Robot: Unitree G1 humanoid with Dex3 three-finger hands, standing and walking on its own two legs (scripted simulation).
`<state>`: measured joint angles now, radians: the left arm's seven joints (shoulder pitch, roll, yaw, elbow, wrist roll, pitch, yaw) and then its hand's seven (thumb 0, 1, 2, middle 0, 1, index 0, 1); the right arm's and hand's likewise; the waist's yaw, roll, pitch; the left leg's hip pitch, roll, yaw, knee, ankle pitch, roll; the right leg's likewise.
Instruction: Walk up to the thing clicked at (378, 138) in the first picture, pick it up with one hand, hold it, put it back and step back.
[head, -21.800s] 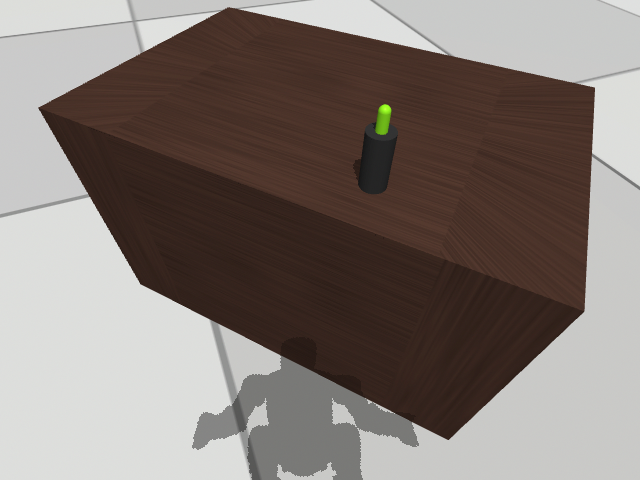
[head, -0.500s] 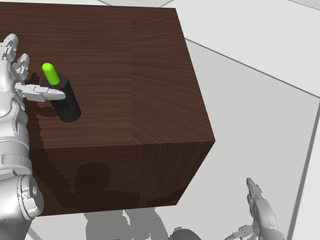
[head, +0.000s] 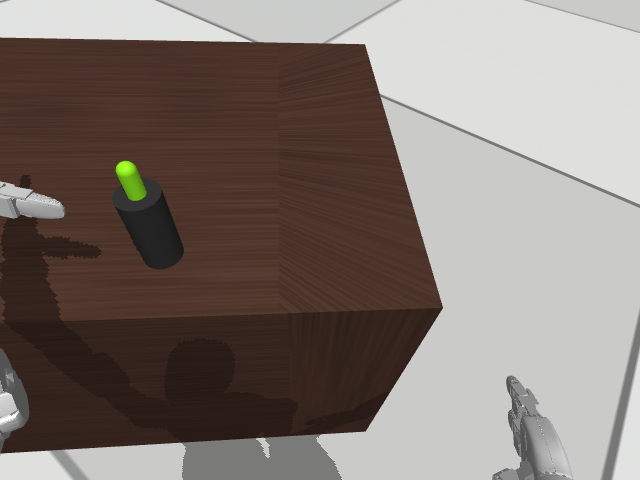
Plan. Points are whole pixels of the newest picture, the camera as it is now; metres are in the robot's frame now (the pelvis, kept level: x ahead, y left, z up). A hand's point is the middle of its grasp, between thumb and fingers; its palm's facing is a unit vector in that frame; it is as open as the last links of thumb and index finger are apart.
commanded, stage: sink last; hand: left
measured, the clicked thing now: (146, 214) +0.44 +0.19 +0.09
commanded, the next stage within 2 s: home in 0.90 s
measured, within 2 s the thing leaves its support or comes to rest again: neither
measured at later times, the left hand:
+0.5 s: hand out of the picture +0.21 +0.27 +0.17, palm faces +0.43 -0.81 -0.39, open 17.5 cm
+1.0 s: hand out of the picture +0.14 +0.26 +0.17, palm faces +0.45 -0.77 -0.45, open 17.4 cm
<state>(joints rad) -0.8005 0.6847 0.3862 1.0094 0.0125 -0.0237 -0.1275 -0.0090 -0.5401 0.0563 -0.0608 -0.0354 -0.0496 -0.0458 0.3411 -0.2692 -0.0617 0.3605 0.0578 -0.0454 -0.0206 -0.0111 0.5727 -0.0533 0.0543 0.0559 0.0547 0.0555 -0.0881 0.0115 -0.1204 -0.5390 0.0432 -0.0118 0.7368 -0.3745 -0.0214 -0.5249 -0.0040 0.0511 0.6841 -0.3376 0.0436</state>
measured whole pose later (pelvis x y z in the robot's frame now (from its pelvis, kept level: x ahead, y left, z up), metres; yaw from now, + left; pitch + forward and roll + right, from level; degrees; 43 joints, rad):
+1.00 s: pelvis -0.03 -0.02 +0.00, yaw +3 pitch -1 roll +0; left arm 0.46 0.37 0.40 -0.32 -0.05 -0.27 0.02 -0.01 -0.53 0.02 -0.06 -0.06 -0.07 -0.05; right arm 0.35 -0.22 -0.17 0.46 0.03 -0.13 -0.06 -0.01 0.51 -0.06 0.06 0.06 0.06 0.06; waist 0.06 0.03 -0.02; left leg -0.35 0.02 -0.05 0.70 -0.32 -0.04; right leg -0.35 -0.03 0.01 0.71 -0.34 0.03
